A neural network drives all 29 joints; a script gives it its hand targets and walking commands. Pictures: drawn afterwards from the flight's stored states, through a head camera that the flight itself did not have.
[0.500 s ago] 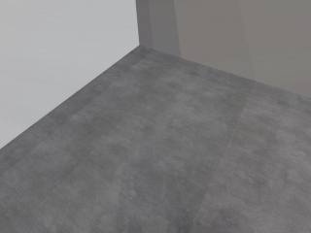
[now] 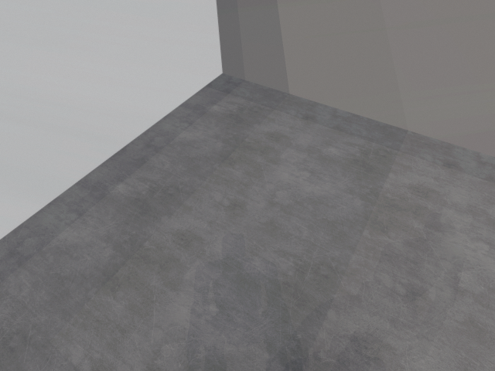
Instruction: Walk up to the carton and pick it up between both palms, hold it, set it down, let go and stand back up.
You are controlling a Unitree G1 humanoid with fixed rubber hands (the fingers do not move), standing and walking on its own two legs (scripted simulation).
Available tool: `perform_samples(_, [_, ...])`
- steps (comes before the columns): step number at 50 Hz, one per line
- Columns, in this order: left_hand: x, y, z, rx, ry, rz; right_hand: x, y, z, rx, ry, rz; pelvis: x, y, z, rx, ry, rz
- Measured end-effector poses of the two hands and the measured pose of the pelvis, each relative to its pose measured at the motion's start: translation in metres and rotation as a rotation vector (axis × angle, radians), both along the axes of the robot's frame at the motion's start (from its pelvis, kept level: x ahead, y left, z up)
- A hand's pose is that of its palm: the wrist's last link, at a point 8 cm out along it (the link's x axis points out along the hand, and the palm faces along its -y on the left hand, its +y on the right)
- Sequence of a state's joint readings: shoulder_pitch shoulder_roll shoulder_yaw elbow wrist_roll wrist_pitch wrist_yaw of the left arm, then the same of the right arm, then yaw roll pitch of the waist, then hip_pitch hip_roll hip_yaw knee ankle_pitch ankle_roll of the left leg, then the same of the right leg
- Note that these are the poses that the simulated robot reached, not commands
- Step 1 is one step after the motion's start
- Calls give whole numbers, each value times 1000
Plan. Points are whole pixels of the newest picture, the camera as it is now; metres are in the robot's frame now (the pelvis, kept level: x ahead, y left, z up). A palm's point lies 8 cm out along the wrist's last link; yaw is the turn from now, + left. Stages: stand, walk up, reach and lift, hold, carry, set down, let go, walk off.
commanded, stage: stand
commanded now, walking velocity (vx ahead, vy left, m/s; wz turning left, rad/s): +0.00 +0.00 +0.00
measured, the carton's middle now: out of the picture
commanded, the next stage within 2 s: walk up in 0.30 s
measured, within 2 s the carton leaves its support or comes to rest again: neither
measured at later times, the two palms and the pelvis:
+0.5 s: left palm out of the picture -0.04 +0.19 -0.15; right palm out of the picture -0.05 -0.19 -0.15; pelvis +0.00 +0.00 +0.00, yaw +0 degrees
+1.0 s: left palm (196, 353) +0.18 +0.11 -0.11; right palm out of the picture -0.04 -0.38 -0.13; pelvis -0.02 -0.09 -0.01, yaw -31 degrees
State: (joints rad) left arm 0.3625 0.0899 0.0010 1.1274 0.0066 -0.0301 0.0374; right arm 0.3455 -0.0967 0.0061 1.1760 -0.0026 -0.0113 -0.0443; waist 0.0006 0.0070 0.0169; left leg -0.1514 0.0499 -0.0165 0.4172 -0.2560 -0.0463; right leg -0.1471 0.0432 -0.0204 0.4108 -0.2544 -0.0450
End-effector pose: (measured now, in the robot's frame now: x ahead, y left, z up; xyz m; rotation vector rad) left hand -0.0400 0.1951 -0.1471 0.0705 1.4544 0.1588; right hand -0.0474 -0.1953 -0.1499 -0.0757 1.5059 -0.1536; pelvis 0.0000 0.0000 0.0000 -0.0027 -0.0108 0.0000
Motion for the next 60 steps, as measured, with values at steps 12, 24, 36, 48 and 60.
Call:
perform_samples(12, [-2, -1, 0, 1, 10, 0, -1, 1, 0, 3, 5, -4, 1, -1, 0, 0, 1, -1])
perform_samples(24, [-2, -1, 0, 1, 10, 2, -5, 1, 0, 4, 16, -5, 1, -1, 0, 0, 0, 1])
perform_samples(36, [113, 56, 18, 192, -144, -305, 21, -94, -5, -239, -263, -155, -22, -19, -17, 47, -9, -298])
perform_samples(48, [219, -63, 44, 140, -390, -568, 8, -188, 3, -244, -414, -318, -25, -81, -20, 21, -19, -501])
perform_samples(60, [286, -175, 18, -80, -406, -883, -107, -160, 43, -440, -323, -569, -8, -98, -18, -16, -25, -775])
